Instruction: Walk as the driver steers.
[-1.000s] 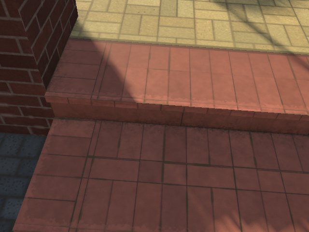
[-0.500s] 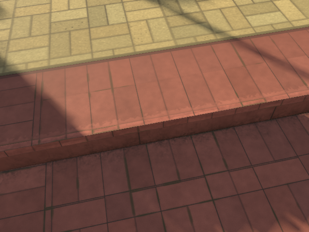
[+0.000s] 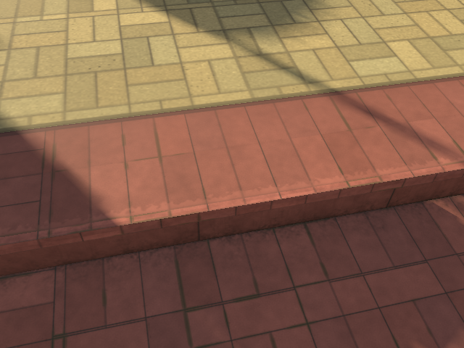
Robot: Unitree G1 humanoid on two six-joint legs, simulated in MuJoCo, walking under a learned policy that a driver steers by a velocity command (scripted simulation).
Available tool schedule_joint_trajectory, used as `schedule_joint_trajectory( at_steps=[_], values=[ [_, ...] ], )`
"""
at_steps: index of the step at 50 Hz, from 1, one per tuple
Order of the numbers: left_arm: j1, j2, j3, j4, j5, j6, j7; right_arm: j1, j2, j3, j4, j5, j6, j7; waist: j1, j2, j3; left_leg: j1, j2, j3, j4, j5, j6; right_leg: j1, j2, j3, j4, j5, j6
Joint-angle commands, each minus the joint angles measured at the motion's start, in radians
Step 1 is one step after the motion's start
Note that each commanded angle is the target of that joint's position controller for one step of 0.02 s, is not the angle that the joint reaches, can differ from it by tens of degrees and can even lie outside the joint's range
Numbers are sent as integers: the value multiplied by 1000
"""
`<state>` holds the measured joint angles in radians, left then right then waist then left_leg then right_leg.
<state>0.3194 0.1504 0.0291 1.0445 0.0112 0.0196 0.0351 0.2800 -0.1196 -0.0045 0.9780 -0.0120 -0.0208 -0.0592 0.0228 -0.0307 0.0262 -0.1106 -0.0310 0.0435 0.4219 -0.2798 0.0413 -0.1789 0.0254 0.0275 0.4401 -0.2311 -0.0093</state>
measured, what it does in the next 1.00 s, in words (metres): stands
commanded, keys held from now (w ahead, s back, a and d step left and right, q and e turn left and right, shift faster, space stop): no key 0.82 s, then w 0.18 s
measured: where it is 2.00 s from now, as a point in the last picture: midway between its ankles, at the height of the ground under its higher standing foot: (244, 329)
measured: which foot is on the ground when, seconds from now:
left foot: down 0.00-1.00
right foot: down 0.00-1.00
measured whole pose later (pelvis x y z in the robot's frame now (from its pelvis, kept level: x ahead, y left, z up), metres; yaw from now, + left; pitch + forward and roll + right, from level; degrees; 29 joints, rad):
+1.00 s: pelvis +0.00 -0.01 +0.00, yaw +0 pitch +0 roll +0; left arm 0.39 0.10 0.00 1.12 0.03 -0.01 0.03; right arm 0.40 -0.13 -0.02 1.09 -0.02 -0.01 -0.05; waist -0.01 0.00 -0.02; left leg -0.16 -0.03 0.03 0.45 -0.31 0.05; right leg -0.25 0.03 0.01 0.54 -0.36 -0.07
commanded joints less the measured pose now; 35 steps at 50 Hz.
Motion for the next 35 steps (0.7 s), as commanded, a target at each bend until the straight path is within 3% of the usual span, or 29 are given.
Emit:
schedule_joint_trajectory(
  at_steps=[1, 6, 16, 35],
  values=[
    [51, 44, 1, 9, 4, -16, 2, 65, -94, -22, 1, 3, 2, -2, -17, 49, 44, 11, 146, -120, -104, 240, 11, -22, -91, 79, -99, 172, -6],
    [74, 40, -7, 48, 9, -17, 4, 59, -94, -21, 31, -1, 8, 5, -19, 24, 65, -25, 139, -123, -133, 100, 11, -15, -96, 84, -133, 127, -7],
    [125, 34, -15, 97, 12, -19, 4, 101, -93, -13, 90, -1, 9, 11, -11, 25, 81, -82, 130, -126, -149, 1, 13, -20, -101, 83, -137, 61, -15],
    [149, 3, -24, 115, 7, -23, 4, 178, -58, 4, 126, -1, 7, 9, -16, 24, 86, -99, 127, -121, -119, 32, 14, -51, -103, 84, -124, 58, -23]
  ],
)
Next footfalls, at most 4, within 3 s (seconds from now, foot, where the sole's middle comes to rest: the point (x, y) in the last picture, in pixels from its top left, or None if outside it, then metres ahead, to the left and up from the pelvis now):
1.56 left None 0.41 0.07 -0.61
2.06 right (263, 272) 0.68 -0.06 -0.61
2.50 left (211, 166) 0.93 0.10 -0.44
2.98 right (219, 90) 1.29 0.09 -0.44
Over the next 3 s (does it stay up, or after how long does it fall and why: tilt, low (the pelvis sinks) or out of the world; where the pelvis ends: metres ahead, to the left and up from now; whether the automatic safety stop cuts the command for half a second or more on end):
stays up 1.11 0.10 0.31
